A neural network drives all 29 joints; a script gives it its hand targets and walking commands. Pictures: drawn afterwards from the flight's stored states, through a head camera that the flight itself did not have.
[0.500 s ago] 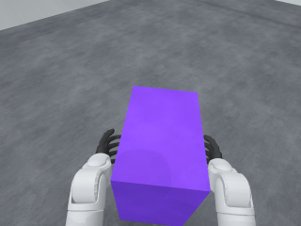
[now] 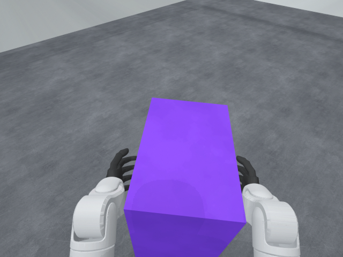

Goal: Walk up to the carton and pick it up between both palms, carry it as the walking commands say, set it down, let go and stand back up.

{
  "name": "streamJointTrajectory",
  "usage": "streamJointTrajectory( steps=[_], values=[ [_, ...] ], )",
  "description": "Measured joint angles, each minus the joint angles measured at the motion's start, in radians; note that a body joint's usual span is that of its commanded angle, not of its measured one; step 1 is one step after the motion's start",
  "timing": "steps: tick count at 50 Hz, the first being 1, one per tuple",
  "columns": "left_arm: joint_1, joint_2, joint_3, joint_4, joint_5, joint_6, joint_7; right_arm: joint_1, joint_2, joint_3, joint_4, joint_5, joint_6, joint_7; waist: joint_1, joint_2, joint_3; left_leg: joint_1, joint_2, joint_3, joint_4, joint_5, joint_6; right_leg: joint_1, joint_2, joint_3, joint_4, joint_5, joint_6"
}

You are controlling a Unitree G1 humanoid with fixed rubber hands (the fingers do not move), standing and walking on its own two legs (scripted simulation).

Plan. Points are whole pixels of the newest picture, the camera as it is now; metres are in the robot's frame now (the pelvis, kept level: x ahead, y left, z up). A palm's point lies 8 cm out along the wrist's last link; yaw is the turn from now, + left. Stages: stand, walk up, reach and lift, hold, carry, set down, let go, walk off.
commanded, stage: carry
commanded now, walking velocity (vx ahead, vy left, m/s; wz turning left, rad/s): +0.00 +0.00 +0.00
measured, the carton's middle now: (181, 182) +0.30 +0.00 +0.02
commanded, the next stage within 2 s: none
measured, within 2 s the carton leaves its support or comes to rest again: neither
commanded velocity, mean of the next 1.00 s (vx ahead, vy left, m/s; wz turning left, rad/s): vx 0.00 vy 0.00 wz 0.00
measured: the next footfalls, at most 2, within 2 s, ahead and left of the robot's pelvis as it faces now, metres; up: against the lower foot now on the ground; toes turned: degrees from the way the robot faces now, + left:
left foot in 0.62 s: +0.24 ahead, +0.06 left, +0.00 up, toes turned +6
right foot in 0.80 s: +0.16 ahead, -0.10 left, +0.02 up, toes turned -6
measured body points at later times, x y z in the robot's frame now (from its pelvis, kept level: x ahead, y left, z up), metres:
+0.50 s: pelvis +0.10 -0.02 +0.00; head +0.12 -0.02 +0.45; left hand +0.37 +0.10 +0.08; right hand +0.35 -0.17 +0.07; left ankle -0.01 +0.11 -0.67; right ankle -0.07 -0.09 -0.72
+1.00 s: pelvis +0.23 -0.04 +0.00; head +0.28 -0.05 +0.45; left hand +0.52 +0.09 +0.02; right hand +0.51 -0.19 +0.01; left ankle +0.21 +0.06 -0.71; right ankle +0.13 -0.10 -0.71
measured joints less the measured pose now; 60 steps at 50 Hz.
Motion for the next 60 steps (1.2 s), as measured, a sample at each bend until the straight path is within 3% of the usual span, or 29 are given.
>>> streamJointTrajectory(
  steps=[5,12,19,23,25,27,29,31,32,34,36,39,40,43,46,49,54,57,60],
  values=[
    [-0.007,0.000,0.018,0.069,0.012,-0.042,-0.010,-0.030,0.001,-0.003,0.087,-0.015,-0.036,0.009,0.003,-0.028,0.035,0.004,0.004,0.012,0.028,-0.010,0.001,-0.007,-0.003,0.012,0.043,-0.012,-0.002],
    [0.026,0.000,-0.006,0.004,0.004,-0.060,0.002,0.021,0.000,0.011,0.020,-0.002,-0.070,0.007,0.001,-0.022,0.071,0.014,0.008,0.028,0.031,0.006,0.004,0.021,0.001,0.018,0.002,-0.011,-0.002],
    [0.034,0.000,-0.006,0.004,-0.002,-0.100,-0.004,0.029,0.001,0.018,0.007,-0.006,-0.099,0.001,-0.017,-0.005,0.078,0.069,0.020,0.038,-0.015,0.038,0.009,-0.006,0.002,0.019,0.099,0.084,-0.016],
    [0.058,0.000,-0.014,-0.036,-0.001,-0.093,-0.005,0.051,0.001,0.029,-0.026,0.003,-0.094,-0.002,-0.009,0.002,0.047,0.014,0.043,0.031,0.132,0.092,0.006,0.101,0.032,0.015,-0.065,0.043,-0.035],
    [0.032,0.000,-0.029,-0.063,-0.006,-0.078,-0.008,0.065,0.001,0.017,-0.083,0.008,-0.092,-0.002,-0.008,-0.056,0.043,-0.097,-0.008,0.011,0.295,-0.100,-0.008,0.142,0.008,0.038,-0.125,-0.032,-0.042],
    [0.006,0.000,-0.048,-0.073,-0.001,-0.091,-0.009,0.052,0.000,-0.003,-0.127,0.007,-0.090,0.000,-0.013,-0.089,0.061,-0.204,-0.047,0.019,0.331,-0.207,0.004,0.179,-0.006,0.047,-0.147,-0.099,-0.001],
    [-0.003,0.000,-0.047,-0.032,0.018,-0.122,-0.014,0.018,-0.001,-0.016,-0.081,-0.001,-0.105,0.011,-0.011,-0.065,0.078,-0.267,-0.054,0.034,0.240,-0.143,0.013,0.207,0.016,0.035,-0.121,-0.127,0.005],
    [0.011,0.001,-0.019,0.033,0.041,-0.154,-0.025,-0.021,0.000,-0.002,0.036,-0.026,-0.133,0.027,0.000,-0.036,0.086,-0.252,-0.061,0.062,0.073,0.151,0.040,0.204,0.031,0.047,0.002,-0.156,0.004],
    [0.014,0.002,0.011,0.100,0.056,-0.181,-0.037,-0.044,0.002,0.010,0.144,-0.045,-0.169,0.037,0.005,-0.045,0.082,-0.233,-0.061,0.077,0.085,0.184,0.069,0.172,0.017,0.066,0.119,-0.125,0.009],
    [-0.017,0.001,0.069,0.304,0.079,-0.253,-0.062,-0.097,0.005,-0.006,0.385,-0.083,-0.253,0.060,0.009,-0.046,0.073,-0.199,-0.064,0.087,0.114,0.079,0.086,0.079,0.035,0.138,0.351,-0.127,0.017],
    [-0.041,-0.001,0.087,0.425,0.072,-0.304,-0.062,-0.098,0.006,-0.027,0.484,-0.093,-0.305,0.060,0.002,-0.043,0.095,-0.165,-0.084,0.081,0.103,0.061,0.090,0.008,0.050,0.173,0.434,-0.136,0.011],
    [-0.008,0.002,0.048,0.293,0.009,-0.309,-0.033,-0.021,0.001,-0.009,0.316,-0.035,-0.317,0.032,0.002,-0.041,0.176,-0.132,-0.109,0.081,0.057,0.076,0.086,-0.062,0.032,0.176,0.248,-0.148,0.002],
    [-0.017,0.001,0.046,0.293,0.013,-0.335,-0.038,-0.020,0.000,-0.008,0.306,-0.038,-0.344,0.032,0.003,-0.033,0.196,-0.126,-0.108,0.081,0.057,0.073,0.083,-0.060,0.031,0.169,0.150,-0.093,-0.003],
    [-0.040,-0.001,0.057,0.389,0.022,-0.413,-0.061,-0.017,0.000,-0.019,0.357,-0.054,-0.406,0.030,-0.020,0.028,0.188,-0.112,-0.074,0.037,0.050,0.051,0.066,-0.024,0.070,0.125,0.089,-0.053,-0.041],
    [0.006,0.000,0.048,0.313,-0.007,-0.416,-0.053,0.019,-0.001,0.008,0.279,-0.018,-0.398,-0.002,-0.028,0.015,0.171,-0.089,-0.063,0.030,0.020,0.054,0.053,0.005,0.084,0.117,0.041,-0.045,-0.053],
    [-0.001,0.001,0.040,0.331,0.019,-0.459,-0.061,-0.006,-0.001,-0.006,0.298,-0.037,-0.426,0.019,-0.023,-0.017,0.152,-0.087,-0.053,0.028,0.039,0.074,0.055,0.016,0.087,0.105,0.036,-0.009,-0.042],
    [0.074,-0.001,-0.001,0.110,-0.013,-0.373,-0.018,0.032,0.000,0.016,0.111,0.013,-0.343,0.007,-0.014,-0.043,0.120,-0.043,-0.038,0.034,0.015,0.106,0.073,0.015,0.091,0.096,0.078,0.081,-0.024],
    [0.050,0.001,0.000,0.153,0.022,-0.334,-0.032,0.028,0.001,0.010,0.164,-0.019,-0.335,0.029,-0.011,-0.024,0.051,-0.034,-0.027,0.033,0.035,0.130,0.080,0.063,0.098,0.086,0.020,0.108,-0.012],
    [0.050,0.000,-0.006,0.094,0.016,-0.250,-0.026,0.058,0.001,0.020,0.103,-0.006,-0.277,0.015,-0.004,-0.015,0.011,-0.067,-0.020,0.036,0.130,0.180,0.069,0.137,0.099,0.083,-0.080,0.097,-0.031]
  ],
)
